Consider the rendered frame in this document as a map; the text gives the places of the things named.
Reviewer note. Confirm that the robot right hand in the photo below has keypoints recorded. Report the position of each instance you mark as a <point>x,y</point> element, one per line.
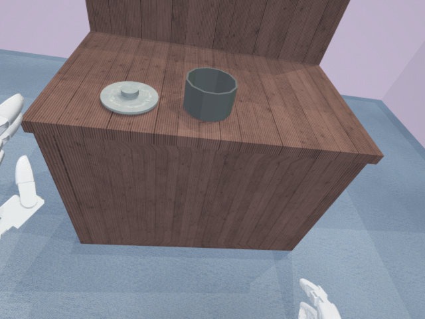
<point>318,297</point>

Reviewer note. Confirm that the pot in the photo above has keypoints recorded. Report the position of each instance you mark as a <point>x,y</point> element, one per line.
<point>209,94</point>

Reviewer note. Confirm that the robot left hand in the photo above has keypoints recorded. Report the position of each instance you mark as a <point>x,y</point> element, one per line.
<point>17,209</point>

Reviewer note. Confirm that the table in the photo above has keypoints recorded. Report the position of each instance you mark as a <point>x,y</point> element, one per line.
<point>259,179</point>

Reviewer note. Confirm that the knob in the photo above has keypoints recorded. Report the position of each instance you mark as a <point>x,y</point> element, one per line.
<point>129,91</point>

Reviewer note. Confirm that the lid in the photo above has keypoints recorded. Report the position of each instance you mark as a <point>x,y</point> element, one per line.
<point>112,99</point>

